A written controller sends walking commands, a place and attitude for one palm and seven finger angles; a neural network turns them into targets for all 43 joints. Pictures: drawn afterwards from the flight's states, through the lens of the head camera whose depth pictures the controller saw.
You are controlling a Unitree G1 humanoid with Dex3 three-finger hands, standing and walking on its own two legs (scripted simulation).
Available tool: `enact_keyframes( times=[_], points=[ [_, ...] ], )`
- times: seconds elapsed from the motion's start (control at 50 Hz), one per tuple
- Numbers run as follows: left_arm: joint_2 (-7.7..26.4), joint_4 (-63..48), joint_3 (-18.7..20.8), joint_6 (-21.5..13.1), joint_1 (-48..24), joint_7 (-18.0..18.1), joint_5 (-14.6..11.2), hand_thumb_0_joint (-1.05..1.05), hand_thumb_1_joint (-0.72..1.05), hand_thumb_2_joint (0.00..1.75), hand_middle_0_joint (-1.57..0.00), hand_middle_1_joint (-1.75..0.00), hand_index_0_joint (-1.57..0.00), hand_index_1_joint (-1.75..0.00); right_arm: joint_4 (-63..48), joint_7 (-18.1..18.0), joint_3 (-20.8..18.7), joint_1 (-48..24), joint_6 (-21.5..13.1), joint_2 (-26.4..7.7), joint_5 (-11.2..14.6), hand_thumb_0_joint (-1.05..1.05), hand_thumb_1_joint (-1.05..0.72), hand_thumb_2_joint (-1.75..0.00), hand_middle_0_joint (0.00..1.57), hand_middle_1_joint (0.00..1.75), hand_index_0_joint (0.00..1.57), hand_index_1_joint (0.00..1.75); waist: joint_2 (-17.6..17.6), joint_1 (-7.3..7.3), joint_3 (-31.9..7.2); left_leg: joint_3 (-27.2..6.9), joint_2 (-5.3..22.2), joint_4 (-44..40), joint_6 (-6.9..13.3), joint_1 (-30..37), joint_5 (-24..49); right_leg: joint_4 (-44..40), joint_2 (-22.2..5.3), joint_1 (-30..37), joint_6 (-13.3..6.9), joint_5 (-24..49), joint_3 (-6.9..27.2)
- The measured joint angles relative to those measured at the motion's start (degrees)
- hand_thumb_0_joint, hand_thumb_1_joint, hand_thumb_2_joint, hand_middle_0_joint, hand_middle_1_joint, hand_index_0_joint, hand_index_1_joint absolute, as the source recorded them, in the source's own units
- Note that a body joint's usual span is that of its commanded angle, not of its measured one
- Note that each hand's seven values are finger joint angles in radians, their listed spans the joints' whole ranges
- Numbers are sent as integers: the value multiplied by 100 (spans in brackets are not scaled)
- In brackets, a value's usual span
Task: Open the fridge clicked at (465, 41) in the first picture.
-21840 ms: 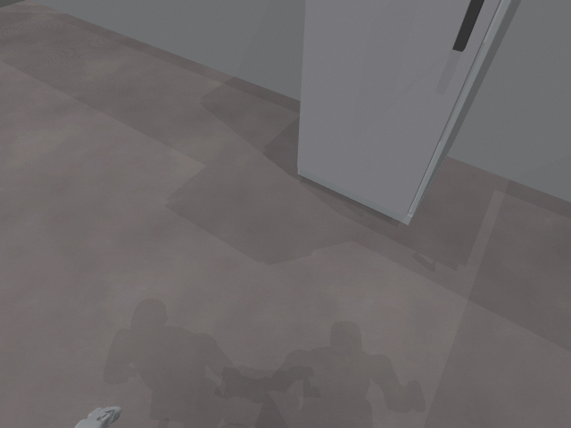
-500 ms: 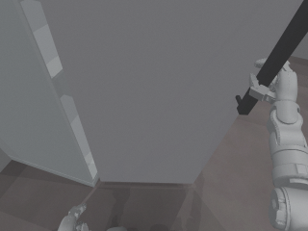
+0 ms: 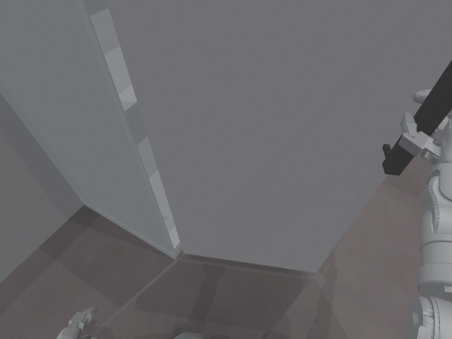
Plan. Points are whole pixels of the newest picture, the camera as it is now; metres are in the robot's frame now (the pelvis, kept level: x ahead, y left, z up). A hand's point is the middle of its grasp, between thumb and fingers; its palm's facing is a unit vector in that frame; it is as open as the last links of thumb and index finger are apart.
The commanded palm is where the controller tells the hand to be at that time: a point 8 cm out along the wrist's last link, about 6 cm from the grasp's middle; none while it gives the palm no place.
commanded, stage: stop walking and hold the door back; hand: right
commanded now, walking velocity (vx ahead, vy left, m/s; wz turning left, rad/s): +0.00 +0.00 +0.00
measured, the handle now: out of the picture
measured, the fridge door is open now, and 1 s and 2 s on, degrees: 69 71 67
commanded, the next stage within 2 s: loosen the grip on the handle in 0.88 s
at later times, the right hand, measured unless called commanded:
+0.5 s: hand (412, 146) +0.41 -0.22 +0.17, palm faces +0.25 +0.95 -0.17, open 6.2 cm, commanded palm +0.38 -0.28 +0.16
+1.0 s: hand (411, 143) +0.42 -0.22 +0.17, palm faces +0.25 +0.95 -0.20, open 6.0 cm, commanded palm +0.38 -0.26 +0.18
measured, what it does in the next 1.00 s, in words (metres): stands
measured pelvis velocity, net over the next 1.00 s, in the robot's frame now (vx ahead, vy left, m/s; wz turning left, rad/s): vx -0.03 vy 0.00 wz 0.02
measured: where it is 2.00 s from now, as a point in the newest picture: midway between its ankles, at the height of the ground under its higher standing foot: outside the picture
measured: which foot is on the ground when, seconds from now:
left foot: down 0.00-1.00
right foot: down 0.00-1.00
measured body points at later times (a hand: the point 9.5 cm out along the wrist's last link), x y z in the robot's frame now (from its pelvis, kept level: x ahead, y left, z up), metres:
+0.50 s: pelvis -0.01 -0.01 +0.00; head +0.01 -0.01 +0.44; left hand +0.14 +0.23 -0.11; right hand +0.39 -0.27 +0.18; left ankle +0.02 +0.11 -0.74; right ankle +0.00 -0.11 -0.74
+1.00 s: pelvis -0.03 +0.00 +0.00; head -0.02 +0.00 +0.45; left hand +0.03 +0.27 -0.12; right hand +0.40 -0.27 +0.18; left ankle +0.02 +0.11 -0.74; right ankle +0.00 -0.11 -0.74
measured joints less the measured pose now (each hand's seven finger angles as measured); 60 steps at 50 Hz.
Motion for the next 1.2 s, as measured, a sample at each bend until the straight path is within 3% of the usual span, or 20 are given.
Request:
enact_keyframes(
  times=[0.06,0.12,0.18,0.3,0.44,0.72,0.88,0.98,1.02,1.04,1.1,1.2],
  points=[
    [-283,-133,-145,-12,-51,-37,56,1,91,90,-20,-30,-19,-30,-483,5,203,307,-46,165,4,-6,-62,-74,45,140,34,138,-110,-166,-82,293,-95,514,-2,-51,-642,72,-156,-62,-29,-83,-13],
    [-509,-233,-343,11,-141,-102,53,1,91,90,-20,-30,-19,-30,-912,3,412,466,24,266,47,-7,-61,-74,45,140,34,138,-150,-342,-110,495,-82,30,37,326,-14,358,-218,-198,-10,-254,3],
    [-636,-235,-473,81,-447,-100,53,1,91,90,-20,-30,-20,-30,-1166,-26,462,566,5,308,67,-9,-59,-74,45,140,33,139,-236,-429,-45,495,-81,-36,38,406,-224,720,-240,-349,-12,-471,-10],
    [-676,-198,-522,193,-830,20,31,1,91,90,-21,-30,-20,-30,-1100,-159,665,436,20,459,130,-8,-59,-75,45,140,34,139,-257,-527,-1,470,71,178,-34,278,-338,684,-91,-376,-73,-393,-32],
    [-517,-157,-498,244,-745,105,26,1,91,90,-21,-30,-20,-30,-502,-239,856,-1,-20,522,137,-7,-60,-78,46,140,33,140,-240,-668,-35,504,58,85,-30,240,-199,638,-103,-449,-83,-260,-1],
    [-114,206,-286,313,-101,216,-53,1,91,90,-20,-30,-20,-30,919,-237,666,-631,-9,160,91,-10,-62,-79,45,140,35,140,-282,-384,-164,554,12,-93,64,184,19,460,-139,-518,-8,-14,41],
    [-84,285,-261,342,89,209,-69,1,91,90,-20,-30,-20,-30,1338,-161,443,-733,-72,-17,28,-12,-62,-77,45,140,37,140,-276,-190,-201,547,-6,-146,97,163,91,410,-153,-536,14,59,33],
    [-124,254,-284,330,116,212,-66,1,91,90,-20,-30,-20,-30,1336,-146,394,-688,-80,-36,32,-12,-63,-77,45,140,37,140,-263,-170,-217,502,-11,-174,81,159,127,365,-155,-513,1,84,-14],
    [-241,255,-199,144,119,94,15,1,91,90,-20,-30,-20,-30,1683,137,224,-1133,-2,-74,-335,-12,-60,-77,45,140,37,140,-146,-303,-84,450,-25,-144,102,160,150,356,-167,-466,-8,100,-68],
    [-299,269,-209,17,135,31,13,1,91,90,-20,-30,-20,-30,1981,275,157,-1392,97,-120,-399,-12,-58,-77,45,140,38,140,-48,-284,-161,462,11,-109,125,66,151,297,-129,-531,-4,159,-57],
    [-323,174,-264,-274,158,-75,52,1,91,90,-20,-30,-20,-30,2372,357,-114,-1674,241,-186,-371,-9,-52,-75,45,140,40,140,34,-195,-349,495,59,-105,157,-104,173,197,-77,-674,16,272,-23],
    [-207,-21,-277,-470,94,-193,53,1,91,90,-21,-30,-20,-30,1880,54,50,-1273,-89,-228,-299,-4,-30,-63,45,140,39,138,-54,-212,-394,399,68,11,136,-268,128,233,-63,-761,-16,224,-110]
  ],
)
